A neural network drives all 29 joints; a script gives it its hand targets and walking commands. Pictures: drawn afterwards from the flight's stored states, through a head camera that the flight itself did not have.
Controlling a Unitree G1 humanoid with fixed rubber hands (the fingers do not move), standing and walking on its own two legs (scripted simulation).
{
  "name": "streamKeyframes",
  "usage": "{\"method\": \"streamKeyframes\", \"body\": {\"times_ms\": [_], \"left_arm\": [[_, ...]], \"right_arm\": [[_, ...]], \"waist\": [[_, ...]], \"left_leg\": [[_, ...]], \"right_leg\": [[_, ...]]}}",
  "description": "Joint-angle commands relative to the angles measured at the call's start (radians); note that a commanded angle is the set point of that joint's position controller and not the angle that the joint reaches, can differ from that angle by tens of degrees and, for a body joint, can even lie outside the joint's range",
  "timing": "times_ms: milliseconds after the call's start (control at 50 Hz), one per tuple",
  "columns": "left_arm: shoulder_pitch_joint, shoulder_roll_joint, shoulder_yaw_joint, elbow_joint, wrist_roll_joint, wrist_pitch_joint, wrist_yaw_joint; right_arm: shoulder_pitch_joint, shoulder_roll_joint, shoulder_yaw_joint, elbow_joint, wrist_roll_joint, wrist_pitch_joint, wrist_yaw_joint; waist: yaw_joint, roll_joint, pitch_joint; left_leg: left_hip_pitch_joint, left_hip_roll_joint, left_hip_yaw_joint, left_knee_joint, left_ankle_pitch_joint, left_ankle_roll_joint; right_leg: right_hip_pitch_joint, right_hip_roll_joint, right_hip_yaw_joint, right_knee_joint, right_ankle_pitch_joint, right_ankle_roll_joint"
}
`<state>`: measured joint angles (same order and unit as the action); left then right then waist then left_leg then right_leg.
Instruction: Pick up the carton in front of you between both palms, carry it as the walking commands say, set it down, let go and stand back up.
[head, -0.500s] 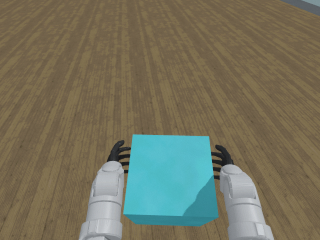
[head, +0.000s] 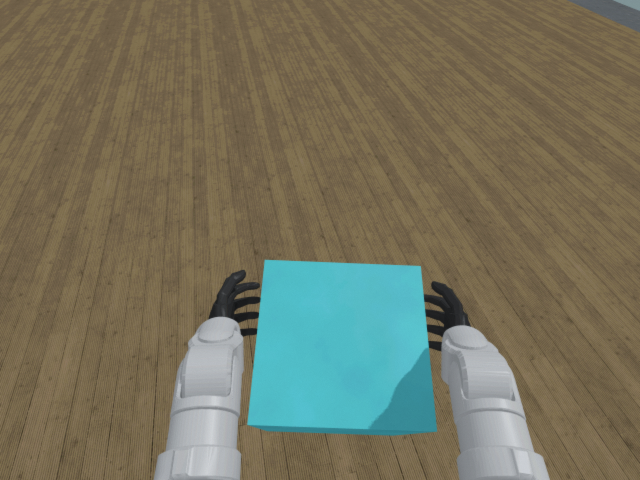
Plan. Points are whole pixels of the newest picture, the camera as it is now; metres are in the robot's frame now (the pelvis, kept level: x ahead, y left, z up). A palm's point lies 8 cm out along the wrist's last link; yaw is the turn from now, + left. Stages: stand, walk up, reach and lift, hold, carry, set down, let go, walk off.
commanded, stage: hold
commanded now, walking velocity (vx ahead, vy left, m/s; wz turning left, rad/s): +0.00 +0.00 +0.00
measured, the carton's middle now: (335, 357) +0.31 +0.00 -0.07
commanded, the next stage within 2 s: set down in 0.24 s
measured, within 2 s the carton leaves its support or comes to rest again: neither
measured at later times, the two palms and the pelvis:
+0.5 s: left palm (226, 304) +0.33 +0.16 +0.02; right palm (441, 331) +0.30 -0.13 +0.01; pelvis +0.00 +0.03 -0.01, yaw -4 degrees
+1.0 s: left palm (244, 358) +0.36 +0.16 -0.18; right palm (404, 362) +0.36 -0.13 -0.19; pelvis -0.04 +0.01 -0.12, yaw -4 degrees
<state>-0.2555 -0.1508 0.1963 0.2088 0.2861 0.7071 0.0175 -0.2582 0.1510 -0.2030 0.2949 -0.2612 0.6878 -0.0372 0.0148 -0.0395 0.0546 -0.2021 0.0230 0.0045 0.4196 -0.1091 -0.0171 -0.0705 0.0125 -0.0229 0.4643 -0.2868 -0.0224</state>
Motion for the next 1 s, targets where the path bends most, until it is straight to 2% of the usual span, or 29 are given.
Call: {"method": "streamKeyframes", "body": {"times_ms": [0, 120, 240, 300, 380, 440, 520, 580, 620, 660, 740, 820, 880, 980], "left_arm": [[-0.443, -0.983, -0.564, -0.023, -0.256, -0.044, -0.259], [-0.434, -0.994, -0.532, 0.031, -0.236, -0.046, -0.256], [-0.468, -1.001, -0.537, 0.048, -0.253, -0.043, -0.267], [-0.518, -1.022, -0.52, 0.073, -0.256, -0.045, -0.267], [-0.618, -1.044, -0.418, 0.194, -0.211, -0.077, -0.269], [-0.674, -1.021, -0.287, 0.306, -0.143, -0.121, -0.255], [-0.662, -0.908, -0.111, 0.413, -0.028, -0.199, -0.211], [-0.622, -0.823, -0.045, 0.443, 0.029, -0.284, -0.181], [-0.621, -0.808, -0.059, 0.434, 0.035, -0.35, -0.171], [-0.649, -0.83, -0.116, 0.417, 0.016, -0.417, -0.166], [-0.729, -0.907, -0.262, 0.396, -0.043, -0.532, -0.158], [-0.806, -0.934, -0.415, 0.312, -0.114, -0.572, -0.156], [-0.823, -0.93, -0.463, 0.279, -0.139, -0.553, -0.156], [-0.849, -0.926, -0.397, 0.363, -0.114, -0.478, -0.175]], "right_arm": [[-0.587, 0.963, 0.549, -0.129, 0.281, -0.086, 0.273], [-0.621, 0.956, 0.548, -0.102, 0.288, -0.086, 0.298], [-0.622, 0.947, 0.521, -0.093, 0.267, -0.083, 0.298], [-0.642, 0.926, 0.476, -0.052, 0.234, -0.089, 0.304], [-0.729, 0.911, 0.366, 0.087, 0.161, -0.128, 0.325], [-0.798, 0.885, 0.251, 0.194, 0.083, -0.177, 0.328], [-0.806, 0.784, 0.105, 0.292, -0.022, -0.255, 0.307], [-0.766, 0.7, 0.051, 0.332, -0.063, -0.334, 0.282], [-0.751, 0.69, 0.063, 0.34, -0.062, -0.397, 0.273], [-0.759, 0.708, 0.109, 0.335, -0.038, -0.461, 0.269], [-0.849, 0.76, 0.265, 0.306, 0.052, -0.57, 0.259], [-0.946, 0.814, 0.424, 0.212, 0.133, -0.607, 0.235], [-0.978, 0.835, 0.488, 0.187, 0.179, -0.586, 0.221], [-1.014, 0.873, 0.457, 0.29, 0.178, -0.508, 0.23]], "waist": [[0.012, 0.033, -0.315], [0.026, 0.043, -0.286], [0.001, 0.043, -0.297], [-0.02, 0.046, -0.282], [-0.024, 0.041, -0.238], [-0.014, 0.043, -0.221], [0.013, 0.048, -0.224], [0.023, 0.045, -0.28], [0.019, 0.042, -0.356], [0.007, 0.041, -0.46], [-0.005, 0.035, -0.757], [0.005, 0.027, -1.122], [0.03, 0.029, -1.228], [0.067, 0.001, -1.079]], "left_leg": [[0.344, -0.118, -0.077, 0.024, 0.141, 0.022], [0.406, -0.113, -0.074, 0.0, 0.087, 0.022], [0.435, -0.095, -0.082, -0.017, 0.089, 0.015], [0.423, -0.084, -0.09, -0.019, 0.047, 0.009], [0.366, -0.076, -0.098, -0.004, -0.092, 0.007], [0.296, -0.073, -0.111, 0.027, -0.148, 0.013], [0.17, -0.08, -0.109, 0.097, -0.076, 0.016], [0.076, -0.097, -0.101, 0.169, 0.049, 0.013], [0.039, -0.106, -0.101, 0.226, 0.139, 0.01], [0.018, -0.11, -0.102, 0.293, 0.222, 0.006], [-0.036, -0.117, -0.098, 0.457, 0.356, 0.003], [-0.124, -0.132, -0.074, 0.609, 0.436, 0.002], [-0.254, -0.144, -0.049, 0.675, 0.355, -0.006], [-0.554, -0.15, -0.009, 0.724, 0.031, -0.006]], "right_leg": [[-0.166, 0.031, 0.144, -0.15, 0.156, -0.021], [-0.248, 0.038, 0.137, -0.165, 0.076, -0.018], [-0.264, 0.055, 0.128, -0.163, 0.066, -0.02], [-0.284, 0.062, 0.122, -0.152, 0.025, -0.029], [-0.357, 0.062, 0.115, -0.112, -0.077, -0.04], [-0.415, 0.071, 0.111, -0.051, -0.098, -0.04], [-0.52, 0.085, 0.105, 0.038, -0.053, -0.035], [-0.622, 0.095, 0.098, 0.105, 0.004, -0.019], [-0.688, 0.102, 0.091, 0.148, 0.038, -0.009], [-0.751, 0.115, 0.085, 0.198, 0.069, -0.001], [-0.875, 0.137, 0.078, 0.33, 0.151, 0.024], [-0.948, 0.145, 0.074, 0.47, 0.264, 0.044], [-1.01, 0.146, 0.073, 0.548, 0.237, 0.052], [-1.139, 0.154, 0.063, 0.605, -0.012, 0.057]]}}
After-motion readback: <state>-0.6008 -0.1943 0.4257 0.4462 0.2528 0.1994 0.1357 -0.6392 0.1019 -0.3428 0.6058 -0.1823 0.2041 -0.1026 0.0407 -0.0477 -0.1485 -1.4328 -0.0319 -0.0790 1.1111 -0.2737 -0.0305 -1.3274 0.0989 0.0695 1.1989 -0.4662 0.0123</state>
